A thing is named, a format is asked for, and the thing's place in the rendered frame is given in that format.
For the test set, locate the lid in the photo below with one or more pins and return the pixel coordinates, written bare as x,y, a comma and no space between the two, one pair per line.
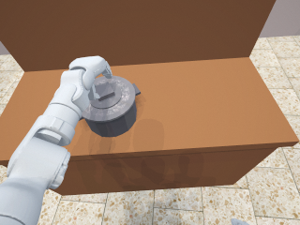
113,107

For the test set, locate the left robot forearm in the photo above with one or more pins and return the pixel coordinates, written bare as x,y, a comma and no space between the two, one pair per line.
57,124

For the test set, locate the table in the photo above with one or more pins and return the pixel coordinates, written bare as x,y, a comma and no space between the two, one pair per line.
205,117

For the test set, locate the pot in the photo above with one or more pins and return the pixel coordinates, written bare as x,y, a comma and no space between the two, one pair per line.
117,126

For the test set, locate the knob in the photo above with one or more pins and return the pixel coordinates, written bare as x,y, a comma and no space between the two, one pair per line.
105,91

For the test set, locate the left robot upper arm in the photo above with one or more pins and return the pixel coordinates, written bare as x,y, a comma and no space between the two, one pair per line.
41,165

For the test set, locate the left robot hand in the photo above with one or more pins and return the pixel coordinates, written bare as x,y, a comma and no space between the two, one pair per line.
98,65

